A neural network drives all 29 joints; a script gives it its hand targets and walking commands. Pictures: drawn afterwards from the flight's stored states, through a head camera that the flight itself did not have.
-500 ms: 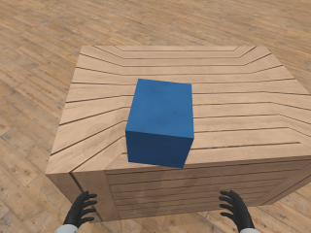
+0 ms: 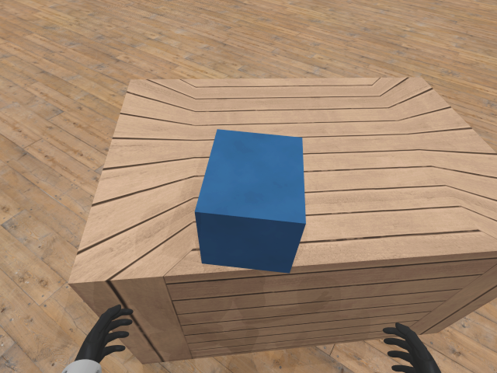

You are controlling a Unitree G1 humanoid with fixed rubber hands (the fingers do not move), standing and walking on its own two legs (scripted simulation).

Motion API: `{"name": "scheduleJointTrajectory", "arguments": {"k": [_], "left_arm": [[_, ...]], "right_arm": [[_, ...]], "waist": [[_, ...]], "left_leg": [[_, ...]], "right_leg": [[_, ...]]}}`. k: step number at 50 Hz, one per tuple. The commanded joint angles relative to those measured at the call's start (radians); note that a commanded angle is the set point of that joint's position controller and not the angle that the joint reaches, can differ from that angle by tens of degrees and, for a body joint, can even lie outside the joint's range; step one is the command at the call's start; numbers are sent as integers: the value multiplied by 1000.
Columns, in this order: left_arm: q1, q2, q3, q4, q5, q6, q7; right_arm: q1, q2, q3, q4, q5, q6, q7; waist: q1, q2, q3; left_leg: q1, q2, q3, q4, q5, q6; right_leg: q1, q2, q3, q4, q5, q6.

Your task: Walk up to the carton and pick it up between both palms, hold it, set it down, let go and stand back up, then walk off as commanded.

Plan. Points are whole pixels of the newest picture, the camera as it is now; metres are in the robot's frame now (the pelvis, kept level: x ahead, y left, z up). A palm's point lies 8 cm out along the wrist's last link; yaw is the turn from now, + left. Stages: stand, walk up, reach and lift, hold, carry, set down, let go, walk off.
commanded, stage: stand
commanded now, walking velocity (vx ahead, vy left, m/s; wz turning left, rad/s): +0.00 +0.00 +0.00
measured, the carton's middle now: (252, 199) +0.45 -0.02 -0.01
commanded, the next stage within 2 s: walk off in 1.74 s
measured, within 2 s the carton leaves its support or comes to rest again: neither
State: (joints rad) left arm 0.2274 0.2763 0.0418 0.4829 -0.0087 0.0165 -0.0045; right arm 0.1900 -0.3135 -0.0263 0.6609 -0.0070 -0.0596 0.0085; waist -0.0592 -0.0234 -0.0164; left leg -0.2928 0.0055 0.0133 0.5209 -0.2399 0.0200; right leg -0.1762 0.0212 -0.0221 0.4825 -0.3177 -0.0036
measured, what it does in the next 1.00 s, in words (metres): stands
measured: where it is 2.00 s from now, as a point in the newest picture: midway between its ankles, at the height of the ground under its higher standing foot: outside the picture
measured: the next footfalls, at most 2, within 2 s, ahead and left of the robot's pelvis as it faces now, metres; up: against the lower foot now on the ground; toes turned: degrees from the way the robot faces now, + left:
none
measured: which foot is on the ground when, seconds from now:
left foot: down 0.00-1.00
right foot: down 0.00-1.00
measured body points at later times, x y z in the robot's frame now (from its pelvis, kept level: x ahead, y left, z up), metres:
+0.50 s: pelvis +0.02 -0.01 +0.00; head +0.04 -0.01 +0.45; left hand +0.20 +0.25 -0.07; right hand +0.16 -0.30 -0.09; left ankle +0.02 +0.11 -0.74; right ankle -0.04 -0.11 -0.74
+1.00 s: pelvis +0.01 -0.01 +0.00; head +0.02 +0.00 +0.45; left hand +0.19 +0.25 -0.08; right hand +0.15 -0.30 -0.09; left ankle +0.02 +0.11 -0.74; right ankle -0.04 -0.11 -0.74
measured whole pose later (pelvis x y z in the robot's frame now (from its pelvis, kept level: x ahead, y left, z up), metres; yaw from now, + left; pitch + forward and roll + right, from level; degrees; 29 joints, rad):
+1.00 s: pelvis +0.01 -0.01 +0.00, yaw +0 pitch +1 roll +0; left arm 0.23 0.29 0.05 0.55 -0.01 -0.01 0.00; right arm 0.20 -0.36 -0.01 0.70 -0.01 -0.04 0.01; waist -0.06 0.00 -0.02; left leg -0.29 0.01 0.01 0.53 -0.26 0.01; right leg -0.18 0.02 -0.02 0.50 -0.34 -0.02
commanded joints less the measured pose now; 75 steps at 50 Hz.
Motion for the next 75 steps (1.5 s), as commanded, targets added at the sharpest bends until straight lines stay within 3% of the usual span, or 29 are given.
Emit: {"name": "scheduleJointTrajectory", "arguments": {"k": [1,5,14,15,16,19,21,22,26,27,29,32,33,35,37,40,41,44,49,56,57,58,62,63,66,69,71,73,75], "left_arm": [[-23,252,70,20,72,-62,-8],[-39,224,53,29,52,-72,-12],[-30,262,58,45,48,-61,8],[-34,267,72,38,50,-59,10],[-46,259,71,40,47,-59,9],[-13,260,70,53,52,-59,11],[9,246,67,59,36,-57,9],[6,259,70,59,39,-57,13],[-3,250,72,52,41,-57,11],[9,249,60,64,38,-57,12],[-1,248,72,62,38,-65,15],[-8,258,72,71,55,-65,7],[-5,251,64,74,43,-70,8],[-21,257,66,62,44,-70,5],[-56,271,73,66,42,-63,7],[-14,226,60,65,44,-66,5],[-28,247,69,85,46,-67,8],[-33,257,62,79,46,-69,5],[-21,277,66,84,41,-66,11],[-8,225,47,109,34,-68,8],[-73,229,49,99,39,-71,4],[-61,261,62,104,47,-65,9],[-28,254,61,124,42,-79,7],[-60,256,62,117,36,-75,4],[-35,260,60,120,34,-67,5],[-45,247,64,125,40,-76,1],[-23,266,66,143,37,-76,5],[-41,252,60,125,32,-76,7],[-35,218,44,138,26,-77,-2]], "right_arm": [[-62,-186,-43,-7,-34,4,-1],[-58,-226,-37,0,-38,-7,0],[-28,-208,-31,15,-24,18,3],[-13,-215,-25,6,-30,16,2],[3,-229,-35,25,-31,13,-6],[-13,-239,-32,1,-28,17,-1],[-48,-242,-38,2,-34,18,-1],[-32,-237,-39,17,-27,17,0],[-9,-233,-33,25,-26,11,-4],[1,-240,-33,29,-29,9,-4],[-30,-227,-38,18,-31,5,1],[-29,-223,-34,27,-22,10,-5],[-47,-221,-37,19,-20,6,-3],[-2,-202,-29,30,-18,2,-6],[-23,-211,-29,27,-19,2,-5],[-28,-240,-32,41,-27,5,-7],[-45,-240,-45,41,-26,1,-9],[-27,-240,-38,45,-24,3,-6],[5,-217,-35,55,-13,4,-6],[-66,-254,-41,59,-28,-5,-9],[-57,-227,-42,57,-21,-3,-8],[3,-231,-38,69,-28,-6,-3],[-17,-221,-30,75,-20,2,-10],[-38,-240,-42,77,-21,-3,-8],[-10,-235,-35,89,-21,-7,-10],[-29,-227,-31,92,-22,-12,-8],[-32,-201,-28,101,-20,-4,-12],[-32,-216,-34,90,-21,-5,-11],[-40,-225,-34,85,-28,-12,-12]], "waist": [[66,52,25],[66,43,-129],[44,4,-102],[46,-20,-91],[57,44,-120],[44,0,-120],[80,3,-149],[56,14,-143],[69,10,-128],[43,-4,-128],[69,49,-122],[49,-10,-105],[68,58,-144],[42,8,-153],[47,57,-163],[63,-2,-132],[55,37,-126],[68,19,-122],[33,-9,-92],[74,22,-149],[35,-20,-108],[40,24,-84],[45,4,-90],[47,42,-109],[48,-3,-86],[48,41,-109],[44,-2,-80],[42,29,-138],[62,-48,-78]], "left_leg": [[17,96,-125,-90,-1,46],[127,104,-115,-32,218,54],[146,86,-73,7,340,53],[135,84,-75,-3,330,48],[155,92,-71,4,342,45],[147,99,-83,-1,320,50],[159,95,-78,15,347,57],[158,82,-61,21,352,39],[154,101,-70,9,347,53],[164,103,-85,-3,328,53],[149,99,-84,-20,320,44],[166,103,-77,-21,345,42],[168,97,-85,-2,350,54],[178,107,-83,-12,379,41],[204,111,-75,-13,384,53],[168,106,-97,-38,317,46],[187,109,-86,-17,333,48],[171,114,-84,-28,343,46],[152,102,-85,-34,300,43],[162,114,-96,-33,257,47],[172,112,-91,-57,247,33],[159,107,-98,-49,234,45],[147,113,-103,-56,284,47],[146,113,-99,-58,264,45],[159,119,-118,-74,266,48],[165,121,-106,-61,273,41],[128,126,-122,-65,295,49],[164,109,-108,-55,313,41],[132,116,-112,-58,297,45]], "right_leg": [[-70,-100,101,-80,-18,-45],[-17,-108,96,-31,188,-56],[28,-119,91,-20,431,-43],[31,-104,85,-25,410,-31],[36,-118,98,-37,396,-34],[51,-119,86,-25,400,-38],[62,-123,91,-21,424,-38],[49,-118,100,-22,436,-37],[51,-128,98,-27,430,-41],[35,-128,108,-30,408,-47],[56,-119,104,-43,350,-43],[31,-113,78,-50,388,-37],[61,-124,90,-37,384,-40],[56,-133,82,-22,417,-42],[45,-122,89,-24,393,-46],[32,-109,76,-28,319,-50],[21,-122,95,-46,368,-48],[36,-115,81,-34,331,-50],[33,-132,91,-57,390,-43],[57,-138,116,-63,282,-65],[17,-133,105,-79,263,-60],[27,-127,101,-88,286,-54],[32,-133,92,-56,297,-53],[50,-132,98,-50,282,-56],[23,-121,95,-63,260,-59],[26,-136,96,-55,286,-58],[47,-136,85,-55,273,-57],[50,-136,94,-47,290,-56],[36,-135,98,-64,324,-51]]}}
